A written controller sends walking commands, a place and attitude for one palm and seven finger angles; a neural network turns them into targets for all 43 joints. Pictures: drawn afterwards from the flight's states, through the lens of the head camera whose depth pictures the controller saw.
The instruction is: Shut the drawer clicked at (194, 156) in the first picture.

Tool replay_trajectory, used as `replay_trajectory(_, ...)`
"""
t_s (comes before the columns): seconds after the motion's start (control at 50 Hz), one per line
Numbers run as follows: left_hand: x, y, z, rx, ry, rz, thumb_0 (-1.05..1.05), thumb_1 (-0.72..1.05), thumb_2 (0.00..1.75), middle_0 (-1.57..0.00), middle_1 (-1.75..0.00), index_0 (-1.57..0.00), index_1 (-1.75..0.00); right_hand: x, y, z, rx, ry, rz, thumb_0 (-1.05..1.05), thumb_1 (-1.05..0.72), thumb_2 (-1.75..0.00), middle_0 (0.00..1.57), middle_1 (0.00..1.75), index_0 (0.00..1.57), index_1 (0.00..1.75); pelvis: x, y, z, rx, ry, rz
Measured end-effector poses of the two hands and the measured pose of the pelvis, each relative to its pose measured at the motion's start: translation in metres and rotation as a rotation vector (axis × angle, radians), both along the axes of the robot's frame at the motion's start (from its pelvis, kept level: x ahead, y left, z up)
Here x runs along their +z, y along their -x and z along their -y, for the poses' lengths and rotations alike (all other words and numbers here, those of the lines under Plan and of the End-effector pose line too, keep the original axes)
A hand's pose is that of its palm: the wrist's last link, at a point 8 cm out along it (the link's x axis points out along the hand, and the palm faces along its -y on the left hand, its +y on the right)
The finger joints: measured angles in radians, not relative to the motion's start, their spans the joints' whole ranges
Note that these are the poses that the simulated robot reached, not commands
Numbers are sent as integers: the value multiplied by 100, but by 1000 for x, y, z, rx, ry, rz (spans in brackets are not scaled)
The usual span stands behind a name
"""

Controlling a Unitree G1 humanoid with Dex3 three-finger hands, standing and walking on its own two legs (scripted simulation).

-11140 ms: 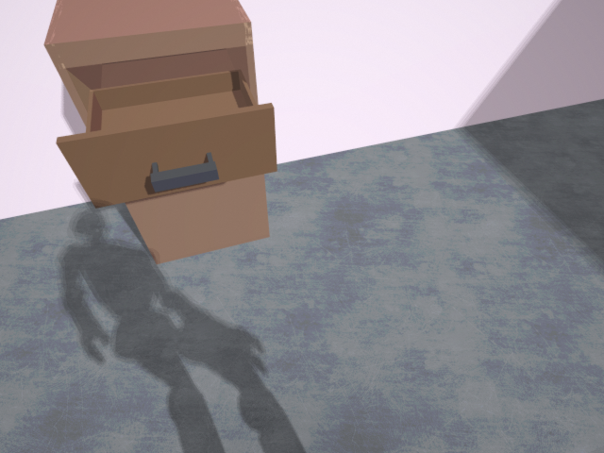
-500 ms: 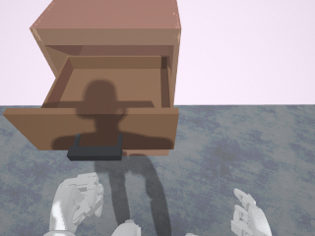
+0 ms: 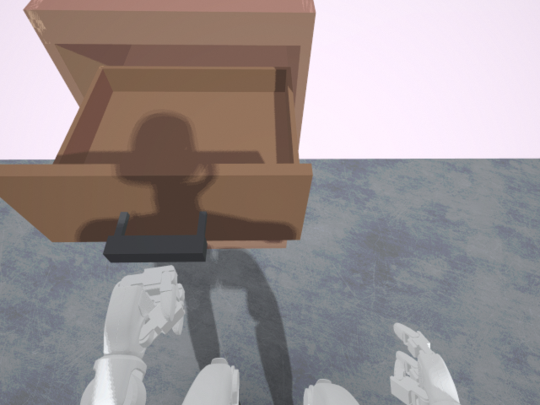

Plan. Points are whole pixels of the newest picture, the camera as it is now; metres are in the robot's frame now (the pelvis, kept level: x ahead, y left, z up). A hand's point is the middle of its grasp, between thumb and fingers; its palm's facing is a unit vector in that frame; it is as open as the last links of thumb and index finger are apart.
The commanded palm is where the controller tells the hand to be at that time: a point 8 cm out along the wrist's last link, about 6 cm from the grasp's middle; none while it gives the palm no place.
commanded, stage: bring the fist close to the handle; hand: left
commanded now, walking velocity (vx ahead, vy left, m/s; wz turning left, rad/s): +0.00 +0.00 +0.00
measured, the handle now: (160, 233) +0.35 +0.18 +0.05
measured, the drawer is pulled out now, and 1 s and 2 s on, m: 0.30 0.27 0.16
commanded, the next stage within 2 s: push the drawer shut in 0.30 s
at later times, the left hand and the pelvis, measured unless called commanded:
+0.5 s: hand (180, 308) +0.24 +0.13 +0.04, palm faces +0.02 -1.00 -0.03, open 3.3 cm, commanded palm +0.23 +0.18 +0.05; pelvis +0.00 +0.01 +0.00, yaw +0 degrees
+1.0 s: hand (187, 275) +0.29 +0.13 +0.04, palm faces +0.01 -1.00 -0.05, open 2.9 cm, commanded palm +0.29 +0.18 +0.05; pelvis -0.01 +0.01 +0.00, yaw +1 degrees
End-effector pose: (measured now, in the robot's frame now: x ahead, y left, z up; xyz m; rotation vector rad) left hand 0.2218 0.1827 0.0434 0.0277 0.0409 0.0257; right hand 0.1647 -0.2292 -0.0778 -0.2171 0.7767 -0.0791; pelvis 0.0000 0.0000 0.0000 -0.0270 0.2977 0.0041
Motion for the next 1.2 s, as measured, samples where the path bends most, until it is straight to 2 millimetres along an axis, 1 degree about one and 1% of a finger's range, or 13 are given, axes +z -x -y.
replay_trajectory(0.12, 6, 3, 1, -2, 10, 3, 2, 90, 90, -139, -160, -139, -160, 3, 1, -2, -7, -1, -6, 1, -90, -89, 21, 30, 20, 30, 3, -2, -4, 0, 2, 2)
replay_trajectory(0.24, 2, 6, 5, -7, 11, -5, 2, 90, 90, -140, -160, -139, -160, 4, -2, -4, -1, 6, 0, 1, -90, -89, 21, 30, 20, 30, 2, -1, -6, 0, 2, -2)
replay_trajectory(0.46, 3, 4, 0, 3, 5, 9, 2, 90, 90, -140, -160, -139, -160, 3, -8, -10, 14, 2, 4, 1, -90, -89, 21, 30, 20, 30, 0, -1, -8, 6, 8, -1)
replay_trajectory(0.54, 3, -4, 3, -13, 0, 19, 2, 90, 90, -140, -160, -140, -160, 2, -8, -11, 17, 5, 1, 1, -90, -89, 21, 30, 20, 30, 0, 0, -8, 8, 10, -3)
replay_trajectory(0.64, 1, -20, 3, -19, -4, 23, 2, 90, 90, -140, -160, -140, -160, -1, -4, -10, 10, 6, -19, 1, -90, -89, 21, 30, 20, 30, 0, 1, -8, 6, 9, -4)
replay_trajectory(0.76, 0, -26, 1, -19, -6, 14, -1, 87, 92, -140, -160, -139, -159, -2, 4, -7, 0, 13, -55, 1, -90, -89, 21, 30, 20, 30, 3, 1, -8, 6, 9, 0)
replay_trajectory(0.9, -3, -35, 1, -15, -12, 32, -3, 85, 95, -140, -160, -139, -160, -7, 14, -2, -3, 31, -91, 1, -90, -89, 21, 30, 20, 30, 2, 6, -8, 12, 11, 0)
replay_trajectory(1.02, -4, -49, 0, -17, -20, 41, -4, 84, 96, -140, -160, -140, -160, -10, 21, 0, -11, 34, -111, 1, -90, -89, 21, 30, 20, 30, 2, 11, -8, 12, 12, 4)
replay_trajectory(1.2, -1, -72, -1, -14, -23, 42, -1, 84, 95, -140, -160, -140, -159, -8, 37, 1, -34, 29, -135, 1, -90, -89, 21, 30, 20, 30, 6, 16, -9, 5, 12, 11)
